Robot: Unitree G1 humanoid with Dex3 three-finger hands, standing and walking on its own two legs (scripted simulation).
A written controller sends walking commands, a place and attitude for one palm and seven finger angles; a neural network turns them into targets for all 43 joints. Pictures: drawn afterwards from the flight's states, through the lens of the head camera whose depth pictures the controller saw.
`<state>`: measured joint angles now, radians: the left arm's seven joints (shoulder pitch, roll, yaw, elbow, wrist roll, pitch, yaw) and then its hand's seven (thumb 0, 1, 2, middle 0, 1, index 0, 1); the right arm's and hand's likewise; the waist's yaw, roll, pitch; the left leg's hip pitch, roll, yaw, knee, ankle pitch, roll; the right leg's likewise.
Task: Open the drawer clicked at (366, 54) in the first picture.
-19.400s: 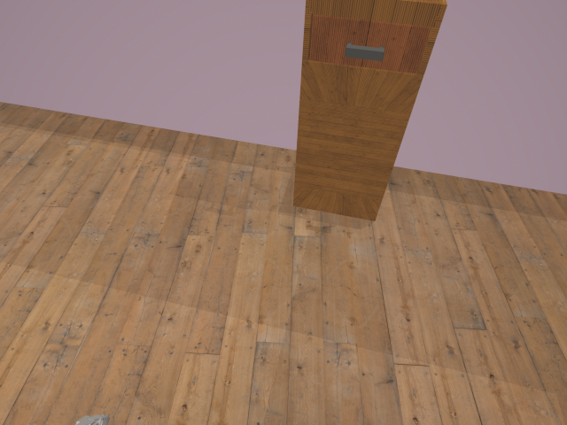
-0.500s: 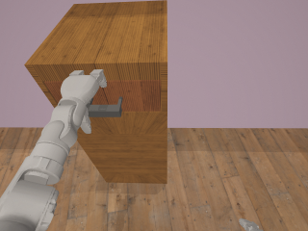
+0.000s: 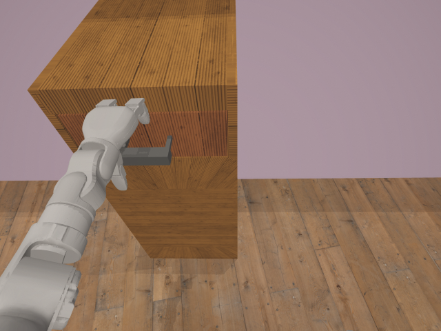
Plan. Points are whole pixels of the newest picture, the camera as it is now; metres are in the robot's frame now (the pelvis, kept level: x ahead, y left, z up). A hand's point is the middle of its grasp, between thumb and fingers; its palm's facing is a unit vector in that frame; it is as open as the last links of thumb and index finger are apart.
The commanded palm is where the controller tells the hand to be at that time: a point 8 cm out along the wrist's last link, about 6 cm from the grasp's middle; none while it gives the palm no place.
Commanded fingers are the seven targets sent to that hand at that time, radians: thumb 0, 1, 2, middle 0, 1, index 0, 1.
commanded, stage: re-aim the fingers above the handle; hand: left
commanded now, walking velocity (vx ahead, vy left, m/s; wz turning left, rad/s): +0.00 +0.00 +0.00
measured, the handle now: (145, 148) +0.48 +0.20 +0.04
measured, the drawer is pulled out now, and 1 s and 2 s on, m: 0.00 0.00 0.00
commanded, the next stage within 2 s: lower the fingers behind the handle in 1.68 s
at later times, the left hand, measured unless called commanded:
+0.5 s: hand (124, 150) +0.41 +0.20 +0.11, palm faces -0.02 -0.02 -1.00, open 13.8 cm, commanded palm +0.40 +0.21 +0.16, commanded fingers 0.00 -0.50 0.30 -0.30 -1.20 -0.30 -1.20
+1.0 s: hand (126, 152) +0.41 +0.20 +0.10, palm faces +0.00 -0.03 -1.00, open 13.8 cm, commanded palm +0.39 +0.21 +0.16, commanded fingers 0.00 -0.50 0.30 -0.30 -1.20 -0.30 -1.20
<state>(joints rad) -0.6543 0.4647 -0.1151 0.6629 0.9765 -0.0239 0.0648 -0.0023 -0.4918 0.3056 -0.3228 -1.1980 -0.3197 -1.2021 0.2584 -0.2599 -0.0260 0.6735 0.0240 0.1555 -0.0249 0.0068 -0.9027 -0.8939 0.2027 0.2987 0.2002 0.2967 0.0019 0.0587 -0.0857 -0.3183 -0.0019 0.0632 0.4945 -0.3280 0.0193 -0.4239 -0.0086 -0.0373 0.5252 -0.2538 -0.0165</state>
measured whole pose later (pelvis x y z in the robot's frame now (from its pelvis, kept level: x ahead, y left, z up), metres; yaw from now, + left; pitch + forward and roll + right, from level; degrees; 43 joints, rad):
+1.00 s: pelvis -0.01 -0.01 +0.00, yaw +0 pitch +8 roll +1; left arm -0.60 0.46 -0.13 0.61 0.98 -0.05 0.07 0.00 -0.49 0.31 -0.32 -1.20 -0.32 -1.20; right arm 0.26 -0.27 -0.04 0.68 0.03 0.14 -0.03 0.01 -0.90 -0.89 0.20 0.30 0.20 0.30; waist 0.01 0.06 -0.08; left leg -0.30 0.00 0.06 0.49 -0.31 0.01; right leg -0.41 0.00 -0.04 0.52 -0.24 -0.02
